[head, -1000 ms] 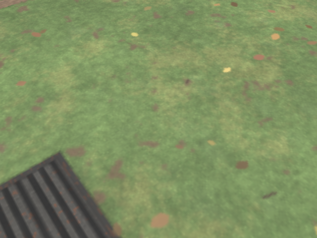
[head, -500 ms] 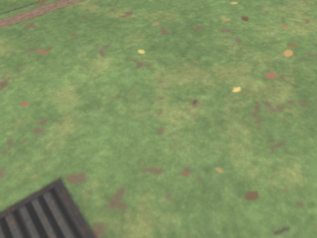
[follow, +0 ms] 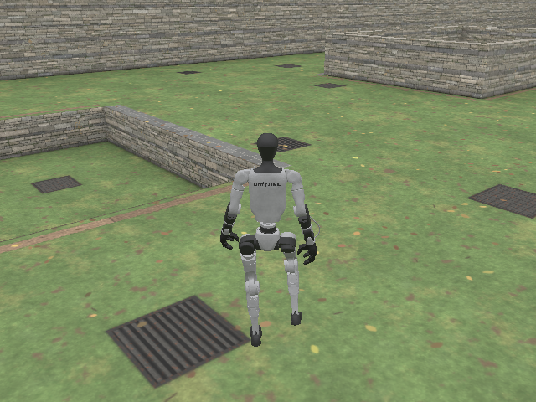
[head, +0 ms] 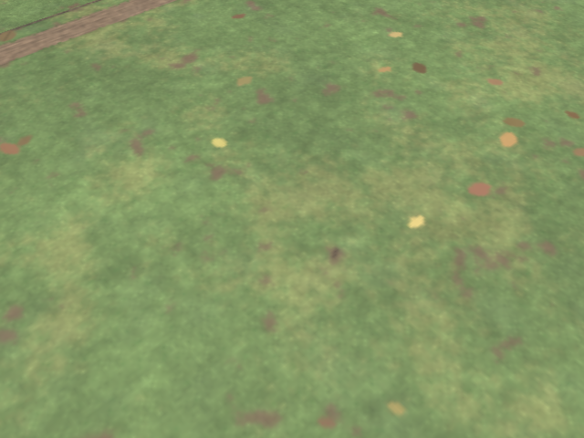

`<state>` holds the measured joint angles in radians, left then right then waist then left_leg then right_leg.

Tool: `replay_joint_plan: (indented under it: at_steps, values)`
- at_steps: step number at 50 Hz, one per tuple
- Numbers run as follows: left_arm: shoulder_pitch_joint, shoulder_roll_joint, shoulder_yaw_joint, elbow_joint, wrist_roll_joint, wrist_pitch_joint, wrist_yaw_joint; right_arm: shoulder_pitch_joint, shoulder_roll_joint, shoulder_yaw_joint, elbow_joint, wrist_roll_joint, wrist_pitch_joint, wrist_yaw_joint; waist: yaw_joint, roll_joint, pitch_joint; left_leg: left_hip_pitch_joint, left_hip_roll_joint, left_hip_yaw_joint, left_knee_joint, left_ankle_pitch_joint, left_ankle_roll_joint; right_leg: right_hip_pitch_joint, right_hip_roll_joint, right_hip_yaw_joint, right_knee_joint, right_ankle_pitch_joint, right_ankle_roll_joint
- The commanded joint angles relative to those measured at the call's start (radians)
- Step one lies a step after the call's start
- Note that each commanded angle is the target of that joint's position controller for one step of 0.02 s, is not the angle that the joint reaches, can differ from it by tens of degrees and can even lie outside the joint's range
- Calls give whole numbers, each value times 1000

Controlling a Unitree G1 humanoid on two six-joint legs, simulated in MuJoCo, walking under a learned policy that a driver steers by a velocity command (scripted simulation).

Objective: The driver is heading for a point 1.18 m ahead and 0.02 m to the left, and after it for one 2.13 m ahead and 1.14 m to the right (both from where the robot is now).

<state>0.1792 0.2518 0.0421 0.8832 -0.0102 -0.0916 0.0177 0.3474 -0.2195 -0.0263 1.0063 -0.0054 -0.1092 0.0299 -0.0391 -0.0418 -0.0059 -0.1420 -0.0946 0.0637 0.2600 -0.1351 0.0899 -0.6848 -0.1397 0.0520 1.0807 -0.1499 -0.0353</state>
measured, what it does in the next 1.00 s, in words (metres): walks ahead: right foot, then left foot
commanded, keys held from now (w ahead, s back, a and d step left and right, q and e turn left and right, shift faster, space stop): w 1.00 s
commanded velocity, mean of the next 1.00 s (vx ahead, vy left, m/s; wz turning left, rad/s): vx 0.50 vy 0.00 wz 0.00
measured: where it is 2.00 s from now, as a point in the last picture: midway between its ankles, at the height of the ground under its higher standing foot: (295, 246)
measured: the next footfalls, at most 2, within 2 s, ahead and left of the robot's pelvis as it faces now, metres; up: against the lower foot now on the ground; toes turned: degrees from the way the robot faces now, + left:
right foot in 0.28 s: +0.34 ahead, -0.16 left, +0.00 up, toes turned -2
left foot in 0.86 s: +0.65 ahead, +0.08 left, +0.00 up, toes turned +3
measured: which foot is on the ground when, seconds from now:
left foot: down 0.00-0.28, up 0.30-0.84, down 0.86-1.00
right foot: up 0.00-0.26, down 0.28-0.88, up 0.90-1.00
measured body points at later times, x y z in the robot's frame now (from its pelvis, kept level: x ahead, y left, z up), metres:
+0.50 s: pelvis +0.28 -0.08 +0.00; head +0.30 -0.09 +0.45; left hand +0.33 +0.18 -0.13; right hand +0.38 -0.35 -0.13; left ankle +0.29 +0.08 -0.66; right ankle +0.30 -0.16 -0.75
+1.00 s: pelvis +0.55 -0.01 -0.01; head +0.58 +0.01 +0.44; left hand +0.59 +0.26 -0.16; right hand +0.67 -0.27 -0.13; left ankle +0.61 +0.07 -0.75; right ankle +0.47 -0.16 -0.65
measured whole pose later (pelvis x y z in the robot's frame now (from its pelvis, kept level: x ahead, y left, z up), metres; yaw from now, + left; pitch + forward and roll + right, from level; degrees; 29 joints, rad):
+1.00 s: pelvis +0.55 -0.01 -0.01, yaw +0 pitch +1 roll +0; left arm 0.29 0.26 0.05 0.96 -0.02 -0.10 0.00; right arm 0.18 -0.24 -0.05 0.91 0.00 -0.10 0.03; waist 0.00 -0.03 0.03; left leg -0.34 -0.03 0.06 0.46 -0.15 0.07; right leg -0.43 -0.05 0.03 1.18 -0.35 -0.05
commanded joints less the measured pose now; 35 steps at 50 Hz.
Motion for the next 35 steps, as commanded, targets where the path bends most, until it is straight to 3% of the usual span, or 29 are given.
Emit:
replay_joint_plan:
  at_steps: [1,4,7,10,12,13,14,15,16,17,18,19,20,21,23,26,31,35]
  values:
    - [1,37,9,-48,7,-2,1,-30,-141,-23,-58,4,-11,-21,36,73,63,-76,282,-198,-171,113,157,-28,-26,1,-168,161,21]
    - [-116,25,3,-78,1,-9,-9,28,-160,-26,-46,16,-3,-30,-6,79,66,-19,267,-158,-162,120,126,9,14,-32,-370,261,26]
    - [-205,27,-2,-106,-9,-13,-26,84,-167,-29,-23,23,7,-31,-40,87,86,67,293,-157,-132,99,121,12,37,-46,-471,245,26]
    - [-250,41,-1,-137,-13,-23,-47,106,-173,-35,-8,24,23,-35,-38,96,97,170,341,-174,-72,124,108,7,50,-42,-539,151,-5]
    - [-193,69,9,-133,-12,-31,-55,82,-190,-41,-12,24,33,-37,6,118,63,196,352,-174,3,263,89,115,80,-64,-575,78,-35]
    - [-99,97,26,-108,-11,-34,-53,56,-191,-41,-19,22,38,-37,63,123,8,185,324,-145,113,436,70,252,115,-93,-594,65,-57]
    - [86,151,54,-52,-10,-35,-47,44,-165,-30,-30,12,41,-36,142,106,-106,109,264,-99,326,514,42,500,118,-87,-587,82,-92]
    - [284,245,76,-16,2,-31,-37,55,-124,-10,-63,-10,37,-37,193,-42,-276,-113,186,-39,682,219,2,816,-100,175,-581,91,-165]
    - [314,280,80,2,12,-27,-48,183,8,24,-54,11,10,-24,117,-311,-381,-495,15,-94,970,-406,-45,1101,-274,646,-733,-99,-312]
    - [275,172,53,-9,6,-30,-49,115,-121,-3,-48,36,-12,-21,142,-174,-306,-603,78,-203,1081,-407,-23,1044,-243,645,-779,-162,-267]
    - [179,129,39,-30,2,-31,-46,14,-171,-18,-80,51,-25,-20,125,-110,-175,-639,128,-179,1076,-305,-7,904,-212,478,-789,-77,-221]
    - [92,109,29,-48,4,-30,-49,-32,-163,-19,-88,44,-24,-27,89,-11,-115,-585,180,-153,1032,-210,-14,759,-173,359,-815,49,-201]
    - [51,85,23,-52,9,-30,-53,-54,-151,-26,-92,28,-16,-33,64,10,-65,-547,209,-144,972,-158,-21,655,-133,275,-848,120,-192]
    - [44,64,16,-44,17,-31,-56,-35,-131,-28,-91,24,-3,-32,34,-14,-57,-490,232,-148,934,-123,-24,598,-105,218,-877,148,-182]
    - [74,67,18,-19,15,-35,-56,-10,-94,-27,-85,23,20,-34,15,-21,-36,-463,237,-130,887,-99,-37,548,-80,152,-915,215,-194]
    - [123,108,29,8,15,-33,-40,-104,-96,-32,-121,13,32,-38,24,-4,12,-560,247,-123,768,4,-62,552,-80,99,-948,280,-202]
    - [190,120,28,37,6,-17,-19,-284,-75,-28,-174,13,23,-28,72,-14,51,-569,219,-91,475,221,-72,581,-47,24,-973,235,-166]
    - [259,128,32,75,-2,-8,-15,-401,-73,-22,-210,22,16,-13,110,-16,88,-569,190,-70,341,232,-63,672,-73,14,-959,196,-161]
